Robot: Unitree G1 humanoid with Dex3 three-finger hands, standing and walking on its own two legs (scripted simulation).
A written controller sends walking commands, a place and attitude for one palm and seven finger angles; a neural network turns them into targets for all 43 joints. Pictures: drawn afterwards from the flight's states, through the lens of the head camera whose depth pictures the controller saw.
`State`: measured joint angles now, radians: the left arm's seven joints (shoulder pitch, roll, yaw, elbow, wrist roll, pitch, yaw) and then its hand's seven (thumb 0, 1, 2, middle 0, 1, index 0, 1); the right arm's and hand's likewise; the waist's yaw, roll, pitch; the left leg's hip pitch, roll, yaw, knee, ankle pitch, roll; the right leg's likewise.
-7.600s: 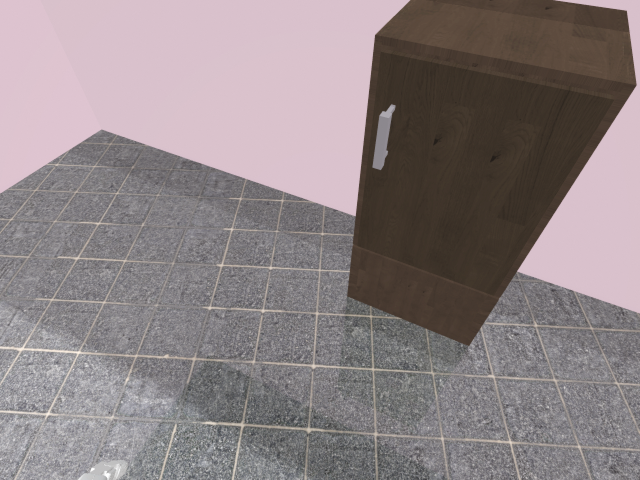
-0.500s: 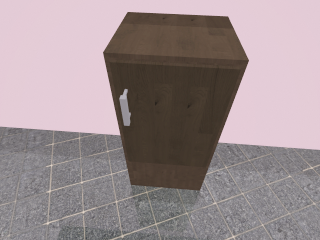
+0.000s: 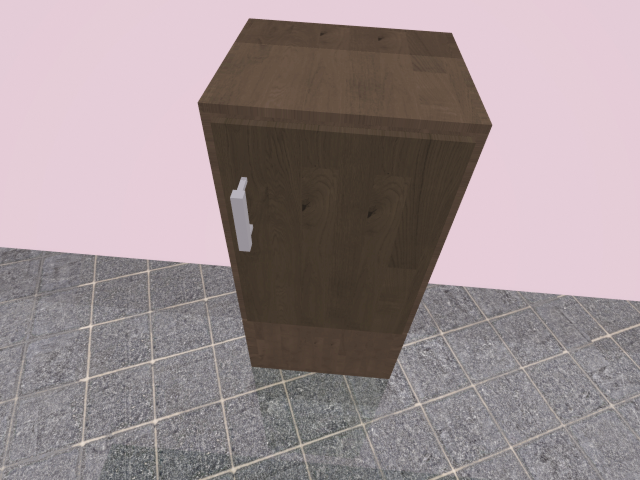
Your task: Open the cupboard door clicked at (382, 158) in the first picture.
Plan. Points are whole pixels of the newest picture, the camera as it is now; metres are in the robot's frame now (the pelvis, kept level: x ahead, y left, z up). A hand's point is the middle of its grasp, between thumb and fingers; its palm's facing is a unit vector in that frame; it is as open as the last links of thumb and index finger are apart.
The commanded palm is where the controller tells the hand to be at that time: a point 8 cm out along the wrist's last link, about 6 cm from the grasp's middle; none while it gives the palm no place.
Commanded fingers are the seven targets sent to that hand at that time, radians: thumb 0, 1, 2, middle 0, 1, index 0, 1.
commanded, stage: look again from close up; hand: left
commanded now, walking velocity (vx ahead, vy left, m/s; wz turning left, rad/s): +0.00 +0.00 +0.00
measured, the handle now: (244, 214) +0.56 +0.17 -0.02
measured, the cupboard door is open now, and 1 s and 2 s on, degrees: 0 0 0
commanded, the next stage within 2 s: raise the hand with hooked fingers in 0.14 s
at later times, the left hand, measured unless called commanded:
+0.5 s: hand (186, 409) +0.21 +0.18 -0.02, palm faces +0.19 -0.98 -0.03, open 7.7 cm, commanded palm +0.12 +0.24 -0.06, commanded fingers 0.00 0.57 0.76 -0.22 -0.51 -0.22 -0.51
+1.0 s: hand (159, 414) +0.21 +0.22 -0.05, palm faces -0.02 -1.00 -0.04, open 10.6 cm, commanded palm +0.18 +0.28 -0.04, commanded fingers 0.00 -0.01 0.51 -0.27 -0.88 -0.27 -0.88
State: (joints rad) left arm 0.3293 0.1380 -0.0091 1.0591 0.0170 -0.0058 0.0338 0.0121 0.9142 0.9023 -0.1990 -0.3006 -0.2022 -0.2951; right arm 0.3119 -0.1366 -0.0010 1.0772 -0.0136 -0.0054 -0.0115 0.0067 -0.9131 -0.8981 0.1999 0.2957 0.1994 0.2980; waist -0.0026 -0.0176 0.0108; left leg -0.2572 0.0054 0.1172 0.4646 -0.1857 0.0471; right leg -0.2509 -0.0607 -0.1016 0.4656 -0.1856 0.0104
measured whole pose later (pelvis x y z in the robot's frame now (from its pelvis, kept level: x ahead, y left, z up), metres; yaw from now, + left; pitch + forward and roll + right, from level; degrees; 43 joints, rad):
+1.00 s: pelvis +0.02 -0.01 -0.10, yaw +5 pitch +16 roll -4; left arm 0.37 0.31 0.29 0.01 -0.36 -0.33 -0.49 0.01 0.21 0.61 -0.25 -0.74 -0.25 -0.74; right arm 0.18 -0.18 0.01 0.55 0.03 -0.21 -0.03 0.01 -0.90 -0.90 0.21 0.30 0.21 0.30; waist 0.02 0.04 -0.13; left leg -0.98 0.03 -0.03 1.23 -0.53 0.02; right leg -0.89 0.01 -0.12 1.16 -0.54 -0.03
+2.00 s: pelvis +0.02 +0.00 -0.07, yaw +4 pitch +14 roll -4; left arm -0.01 0.47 0.44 0.40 -0.39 -0.29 -0.61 -0.01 -0.50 0.30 -0.30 -1.20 -0.30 -1.20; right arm 0.30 -0.29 0.03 0.51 0.05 -0.19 -0.05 0.01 -0.90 -0.90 0.20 0.30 0.20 0.30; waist -0.03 0.02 -0.12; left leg -0.86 0.02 0.01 1.07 -0.46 0.05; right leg -0.78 0.00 -0.08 1.00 -0.46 0.00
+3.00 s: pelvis +0.02 +0.00 -0.08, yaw +3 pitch +17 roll -3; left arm -0.32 0.50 0.42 0.67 -0.32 -0.31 -0.57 -0.01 -0.50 0.30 -0.30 -1.20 -0.30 -1.20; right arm 0.32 -0.29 0.03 0.55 0.05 -0.12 -0.06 0.01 -0.90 -0.90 0.20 0.30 0.20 0.30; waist -0.06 0.01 -0.12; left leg -0.91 0.03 0.01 1.09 -0.47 0.04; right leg -0.85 0.01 -0.08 1.03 -0.47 -0.01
